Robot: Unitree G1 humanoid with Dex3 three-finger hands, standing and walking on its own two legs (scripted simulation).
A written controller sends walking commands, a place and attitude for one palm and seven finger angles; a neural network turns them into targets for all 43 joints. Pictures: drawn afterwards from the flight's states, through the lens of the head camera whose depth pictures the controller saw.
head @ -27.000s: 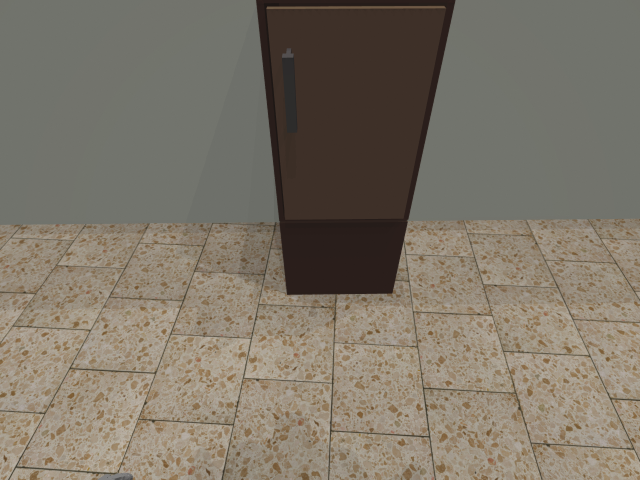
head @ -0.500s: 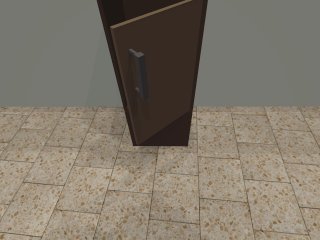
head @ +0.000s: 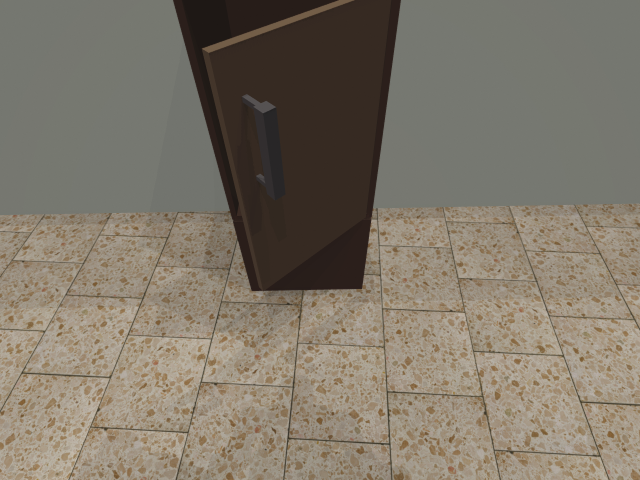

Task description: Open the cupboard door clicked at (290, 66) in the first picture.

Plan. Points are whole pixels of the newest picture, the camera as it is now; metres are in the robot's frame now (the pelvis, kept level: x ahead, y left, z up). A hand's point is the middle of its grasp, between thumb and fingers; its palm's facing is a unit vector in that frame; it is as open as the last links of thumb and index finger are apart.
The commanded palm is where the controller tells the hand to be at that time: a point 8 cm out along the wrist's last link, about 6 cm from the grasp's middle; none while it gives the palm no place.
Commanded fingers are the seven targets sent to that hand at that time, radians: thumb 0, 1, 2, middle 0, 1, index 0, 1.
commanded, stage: walk to a spot facing it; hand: left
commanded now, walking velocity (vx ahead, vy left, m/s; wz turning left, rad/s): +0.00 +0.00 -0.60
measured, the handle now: (263, 149) +0.59 +0.14 +0.08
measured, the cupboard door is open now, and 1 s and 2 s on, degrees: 42 42 42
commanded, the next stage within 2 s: none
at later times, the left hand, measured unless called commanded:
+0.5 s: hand out of the picture +0.11 +0.17 -0.18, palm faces -0.19 -0.94 -0.29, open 7.4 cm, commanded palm none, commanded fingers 0.00 0.90 0.90 -0.20 -0.30 -0.20 -0.30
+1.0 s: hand (270, 453) +0.19 +0.09 -0.17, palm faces -0.49 -0.84 -0.25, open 7.4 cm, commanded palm none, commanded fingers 0.00 0.90 0.90 -0.20 -0.30 -0.20 -0.30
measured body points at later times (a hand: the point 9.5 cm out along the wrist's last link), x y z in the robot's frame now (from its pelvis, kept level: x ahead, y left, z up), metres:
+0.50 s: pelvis -0.01 -0.02 -0.02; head +0.03 -0.06 +0.42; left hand +0.12 +0.22 -0.16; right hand -0.03 -0.28 -0.19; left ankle -0.03 +0.13 -0.71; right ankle -0.04 -0.14 -0.75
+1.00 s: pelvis -0.01 -0.04 -0.02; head +0.03 -0.08 +0.43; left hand +0.21 +0.14 -0.15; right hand -0.08 -0.30 -0.16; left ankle +0.05 +0.12 -0.74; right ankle -0.06 -0.14 -0.73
